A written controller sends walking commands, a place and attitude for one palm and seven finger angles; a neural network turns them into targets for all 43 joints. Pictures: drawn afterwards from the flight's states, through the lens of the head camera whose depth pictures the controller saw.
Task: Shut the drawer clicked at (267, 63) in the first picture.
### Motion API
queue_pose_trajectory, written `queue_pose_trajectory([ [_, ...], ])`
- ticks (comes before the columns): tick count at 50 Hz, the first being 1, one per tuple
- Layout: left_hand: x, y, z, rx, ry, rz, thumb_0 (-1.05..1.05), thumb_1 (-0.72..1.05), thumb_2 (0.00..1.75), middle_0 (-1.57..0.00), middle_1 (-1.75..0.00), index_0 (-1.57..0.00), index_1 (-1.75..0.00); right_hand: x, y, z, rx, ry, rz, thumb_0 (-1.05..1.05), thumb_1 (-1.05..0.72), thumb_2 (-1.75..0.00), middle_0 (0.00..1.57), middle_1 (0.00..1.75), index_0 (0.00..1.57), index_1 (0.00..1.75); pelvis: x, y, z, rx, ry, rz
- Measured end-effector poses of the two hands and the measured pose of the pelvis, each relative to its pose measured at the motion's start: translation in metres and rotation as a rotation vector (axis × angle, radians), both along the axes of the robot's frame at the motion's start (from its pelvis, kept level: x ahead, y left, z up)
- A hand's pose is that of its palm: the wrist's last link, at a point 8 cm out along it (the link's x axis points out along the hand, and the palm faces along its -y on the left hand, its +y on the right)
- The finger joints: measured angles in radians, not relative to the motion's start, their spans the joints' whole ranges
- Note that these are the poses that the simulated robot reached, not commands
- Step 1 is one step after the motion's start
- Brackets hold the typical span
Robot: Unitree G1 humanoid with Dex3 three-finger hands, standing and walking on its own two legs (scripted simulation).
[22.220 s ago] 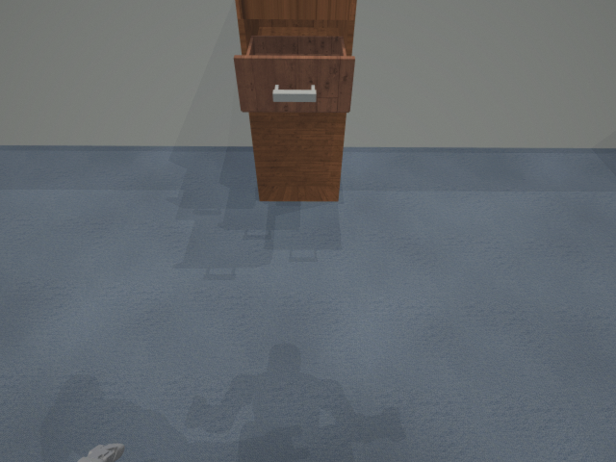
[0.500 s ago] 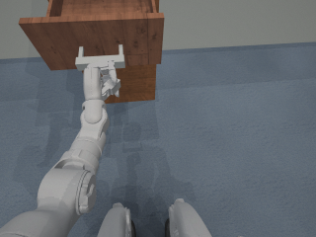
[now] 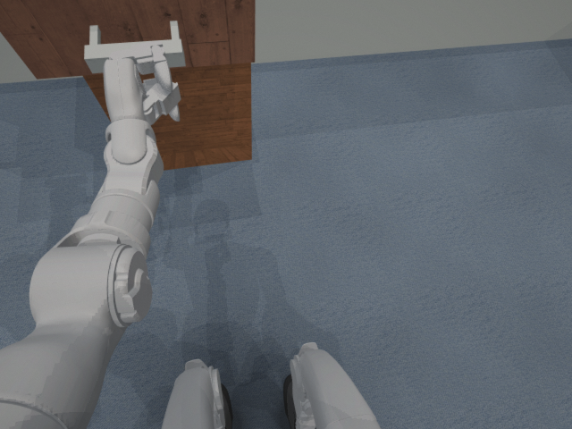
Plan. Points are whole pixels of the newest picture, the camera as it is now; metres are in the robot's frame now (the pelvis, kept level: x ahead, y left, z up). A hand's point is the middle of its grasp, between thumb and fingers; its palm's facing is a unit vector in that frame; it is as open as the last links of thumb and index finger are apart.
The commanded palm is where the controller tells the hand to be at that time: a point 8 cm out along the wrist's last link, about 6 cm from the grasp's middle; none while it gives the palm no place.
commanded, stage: push the drawer shut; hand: left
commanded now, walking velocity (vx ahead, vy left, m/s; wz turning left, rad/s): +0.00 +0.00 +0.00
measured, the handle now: (136, 43) +0.64 +0.11 +0.07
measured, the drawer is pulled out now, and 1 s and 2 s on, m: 0.21 0.10 0.08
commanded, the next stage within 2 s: pull the fist back off the drawer in 1.00 s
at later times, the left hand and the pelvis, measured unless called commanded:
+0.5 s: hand (166, 53) +0.62 +0.07 +0.07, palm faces +0.02 -1.00 -0.02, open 3.4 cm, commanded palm +0.61 +0.10 +0.07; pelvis +0.01 +0.01 -0.01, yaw -2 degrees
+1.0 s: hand (164, 26) +0.67 +0.07 +0.07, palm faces +0.04 -1.00 -0.02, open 3.4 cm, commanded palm +0.66 +0.08 +0.07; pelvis +0.01 +0.01 -0.02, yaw -3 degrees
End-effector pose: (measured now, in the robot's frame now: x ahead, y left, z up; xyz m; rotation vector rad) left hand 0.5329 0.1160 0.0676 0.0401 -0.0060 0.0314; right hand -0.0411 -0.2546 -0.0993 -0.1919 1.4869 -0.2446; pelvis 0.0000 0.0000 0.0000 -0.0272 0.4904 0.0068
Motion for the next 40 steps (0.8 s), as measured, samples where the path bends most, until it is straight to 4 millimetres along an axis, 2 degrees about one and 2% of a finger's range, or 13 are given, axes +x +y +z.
queue_pose_trajectory([
  [17,0.045,0.007,0.002,-0.017,0.022,-0.007,0.06,0.84,0.91,-1.4,-1.6,-1.4,-1.6,-0.019,0.02,0.005,0.005,0.064,-0.033,0.0,-0.9,-0.9,0.2,0.3,0.2,0.3,0.005,0.008,-0.007,-0.025,0.057,-0.005],
  [40,0.092,0.007,0.003,-0.024,0.033,0.007,0.06,0.85,0.91,-1.4,-1.6,-1.4,-1.6,-0.054,0.045,0.018,0.01,0.188,-0.09,0.0,-0.9,-0.9,0.2,0.3,0.2,0.3,0.009,0.016,-0.015,-0.051,0.122,-0.006],
])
